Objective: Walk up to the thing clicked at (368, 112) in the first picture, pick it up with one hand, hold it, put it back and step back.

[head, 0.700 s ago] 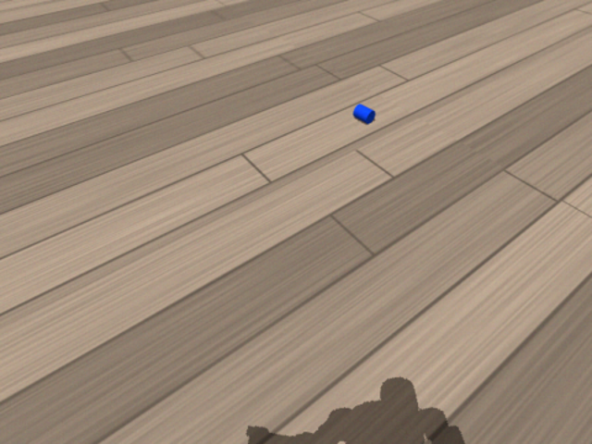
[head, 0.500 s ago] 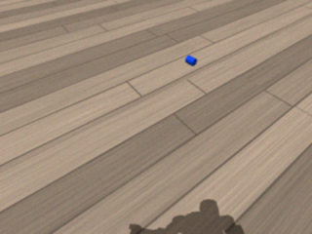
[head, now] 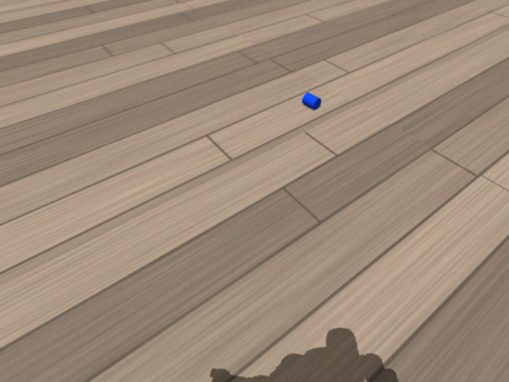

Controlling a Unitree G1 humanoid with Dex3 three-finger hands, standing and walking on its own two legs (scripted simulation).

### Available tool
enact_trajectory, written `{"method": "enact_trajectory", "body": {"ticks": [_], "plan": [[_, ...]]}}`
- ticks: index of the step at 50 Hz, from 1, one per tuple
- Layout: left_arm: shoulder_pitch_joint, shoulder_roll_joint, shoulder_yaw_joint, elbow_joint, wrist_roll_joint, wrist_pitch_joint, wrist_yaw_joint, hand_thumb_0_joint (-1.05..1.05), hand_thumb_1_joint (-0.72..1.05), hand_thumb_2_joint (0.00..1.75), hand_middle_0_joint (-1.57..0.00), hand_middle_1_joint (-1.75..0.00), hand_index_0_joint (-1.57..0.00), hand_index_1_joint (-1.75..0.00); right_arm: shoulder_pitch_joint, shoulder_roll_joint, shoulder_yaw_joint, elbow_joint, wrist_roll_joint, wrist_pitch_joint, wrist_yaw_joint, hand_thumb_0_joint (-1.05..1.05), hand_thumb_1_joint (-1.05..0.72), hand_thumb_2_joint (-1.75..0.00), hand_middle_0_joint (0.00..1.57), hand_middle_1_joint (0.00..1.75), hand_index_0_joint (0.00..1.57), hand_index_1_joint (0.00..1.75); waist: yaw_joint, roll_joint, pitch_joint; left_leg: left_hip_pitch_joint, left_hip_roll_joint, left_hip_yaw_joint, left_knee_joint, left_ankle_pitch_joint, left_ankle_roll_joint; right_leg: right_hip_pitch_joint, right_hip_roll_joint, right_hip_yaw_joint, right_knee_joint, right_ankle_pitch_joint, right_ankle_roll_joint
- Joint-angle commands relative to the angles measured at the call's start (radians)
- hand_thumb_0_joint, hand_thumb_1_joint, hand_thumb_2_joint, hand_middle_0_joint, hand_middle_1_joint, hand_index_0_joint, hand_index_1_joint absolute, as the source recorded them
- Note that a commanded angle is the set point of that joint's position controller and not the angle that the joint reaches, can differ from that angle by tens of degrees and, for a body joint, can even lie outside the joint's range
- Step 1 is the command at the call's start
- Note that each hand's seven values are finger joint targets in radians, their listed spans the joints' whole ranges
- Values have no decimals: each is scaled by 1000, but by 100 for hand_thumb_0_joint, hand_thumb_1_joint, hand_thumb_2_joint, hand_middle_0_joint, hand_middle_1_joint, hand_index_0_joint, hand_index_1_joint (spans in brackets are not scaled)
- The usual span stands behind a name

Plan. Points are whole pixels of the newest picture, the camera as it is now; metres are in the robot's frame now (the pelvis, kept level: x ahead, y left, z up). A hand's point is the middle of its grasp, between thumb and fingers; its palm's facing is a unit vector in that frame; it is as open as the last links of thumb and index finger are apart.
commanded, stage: stand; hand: left
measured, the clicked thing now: (311, 101) +2.01 -0.38 -0.74
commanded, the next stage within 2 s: walk up in 0.42 s
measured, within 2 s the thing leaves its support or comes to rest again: neither
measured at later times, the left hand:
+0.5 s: hand out of the picture +0.08 +0.26 -0.15, palm faces -0.08 -0.94 -0.33, open 7.4 cm
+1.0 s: hand (189, 311) +0.28 +0.15 -0.13, palm faces -0.30 -0.86 -0.40, open 7.4 cm
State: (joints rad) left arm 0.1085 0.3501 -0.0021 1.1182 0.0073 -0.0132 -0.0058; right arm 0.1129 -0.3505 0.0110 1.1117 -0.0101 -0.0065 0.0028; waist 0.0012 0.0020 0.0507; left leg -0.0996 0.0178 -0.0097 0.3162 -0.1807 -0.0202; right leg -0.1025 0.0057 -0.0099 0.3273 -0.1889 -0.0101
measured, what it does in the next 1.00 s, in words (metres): walks ahead, turning right: right foot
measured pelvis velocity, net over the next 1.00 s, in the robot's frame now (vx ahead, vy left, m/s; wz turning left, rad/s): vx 0.16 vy -0.10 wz -0.38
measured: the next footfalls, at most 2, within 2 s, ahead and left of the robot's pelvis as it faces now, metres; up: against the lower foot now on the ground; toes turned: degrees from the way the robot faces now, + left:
right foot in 0.76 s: +0.14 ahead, -0.22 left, +0.00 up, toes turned -22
left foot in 1.20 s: +0.52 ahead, -0.05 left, +0.00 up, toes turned -21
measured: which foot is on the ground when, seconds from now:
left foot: down 0.00-0.76, up 0.78-1.00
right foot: down 0.00-0.48, up 0.50-0.74, down 0.76-1.00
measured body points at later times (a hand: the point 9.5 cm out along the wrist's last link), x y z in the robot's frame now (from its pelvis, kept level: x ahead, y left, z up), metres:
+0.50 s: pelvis +0.00 +0.00 +0.00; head +0.01 -0.01 +0.45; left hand +0.08 +0.31 -0.13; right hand +0.07 -0.31 -0.13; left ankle -0.01 +0.13 -0.74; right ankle -0.01 -0.11 -0.74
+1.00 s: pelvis +0.16 -0.10 -0.01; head +0.16 -0.13 +0.44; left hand +0.30 +0.19 -0.10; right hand +0.18 -0.44 -0.12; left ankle +0.32 +0.02 -0.69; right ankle +0.10 -0.21 -0.75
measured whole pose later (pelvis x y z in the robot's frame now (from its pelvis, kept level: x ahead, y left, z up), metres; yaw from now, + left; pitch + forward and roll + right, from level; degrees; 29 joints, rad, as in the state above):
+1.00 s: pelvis +0.16 -0.10 -0.01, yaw -22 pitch -2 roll -1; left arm 0.34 0.37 0.04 0.94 -0.01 -0.08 -0.05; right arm 0.16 -0.45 -0.06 0.87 -0.03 -0.02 0.13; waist 0.04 0.10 0.04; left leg -0.58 0.12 -0.02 0.94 -0.20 -0.02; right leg -0.12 0.02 -0.01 0.41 -0.26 -0.03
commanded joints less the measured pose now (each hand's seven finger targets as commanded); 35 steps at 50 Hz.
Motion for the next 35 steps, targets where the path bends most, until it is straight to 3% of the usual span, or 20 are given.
{"method": "enact_trajectory", "body": {"ticks": [1,20,21,22,23,24,25,26,27,29,31,33,35], "plan": [[-31,213,37,-59,2,-21,15,0,90,90,-20,-30,-20,-30,-38,-205,-44,-53,3,-25,-14,0,-90,-90,20,30,20,30,0,4,-73,20,110,-82,-41,137,42,-4,-132,101,-53,154,-18],[-26,215,36,-56,0,-22,17,0,90,90,-20,-30,-20,-30,-28,-203,-46,-45,3,-24,-13,0,-90,-90,20,30,20,30,-1,-8,-58,14,111,-83,-48,127,39,-4,-132,106,-58,142,-20],[26,328,126,-150,23,-18,-30,0,90,90,-20,-30,-20,-30,-22,-352,-143,-169,-27,-59,19,0,-90,-90,20,30,20,30,-16,43,-124,147,97,-28,116,-407,96,-231,-110,248,5,-339,-72],[-43,312,125,-159,27,-9,-48,0,90,90,-20,-30,-20,-30,2,-337,-152,-162,-29,-59,32,0,-90,-90,20,30,20,30,-53,26,-42,224,104,-40,111,-524,118,-482,-107,247,-10,-434,-48],[-178,272,125,-210,33,-13,-59,0,90,90,-20,-30,-20,-30,105,-332,-161,-153,-23,-59,35,0,-90,-90,20,30,20,30,-131,59,-10,308,172,-115,18,-598,160,-659,-80,182,91,-392,-19],[-267,222,117,-252,27,-16,-64,0,90,90,-20,-30,-20,-30,172,-358,-174,-153,-13,-62,33,0,-90,-90,20,30,20,30,-185,240,-11,332,366,-318,-149,-640,235,-775,-26,51,406,-301,-22],[-253,243,111,-270,20,-31,-67,0,90,90,-20,-30,-20,-30,124,-369,-191,-187,-22,-67,32,0,-90,-90,20,30,20,30,-159,149,23,234,514,-399,-210,-513,270,-754,-91,83,537,-290,-25],[-194,274,112,-265,18,-37,-71,0,90,90,-20,-30,-20,-30,79,-363,-188,-225,-16,-77,30,0,-90,-90,20,30,20,30,-108,47,-10,197,517,-372,-213,-465,264,-680,-141,101,576,-270,-25],[-105,272,108,-240,14,-33,-82,0,90,90,-20,-30,-20,-30,50,-344,-176,-238,-20,-83,32,0,-90,-90,20,30,20,30,-65,33,-46,185,458,-277,-208,-471,243,-638,-152,87,585,-234,-16],[5,254,112,-222,11,-14,-109,0,90,90,-20,-30,-20,-30,-50,-360,-178,-279,-32,-86,42,0,-90,-90,20,30,20,30,-6,163,-52,87,387,-114,-223,-480,212,-501,-159,14,532,-189,11],[-17,248,122,-229,12,-11,-124,0,90,90,-20,-30,-20,-30,-76,-348,-172,-294,-35,-82,57,0,-90,-90,20,30,20,30,-7,174,-4,-12,291,46,-178,-406,172,-386,-138,-41,450,-139,28],[-2,250,130,-230,11,-16,-123,0,90,90,-20,-30,-20,-30,-72,-352,-173,-298,-37,-75,62,0,-90,-90,20,30,20,30,-2,152,18,-88,271,111,-106,-410,158,-283,-116,-86,389,-91,25],[111,264,139,-207,15,-22,-108,0,90,90,-20,-30,-20,-30,-98,-349,-169,-306,-30,-66,65,0,-90,-90,20,30,20,30,61,99,-12,-168,259,156,41,-397,152,-120,-85,-139,333,-53,7]]}}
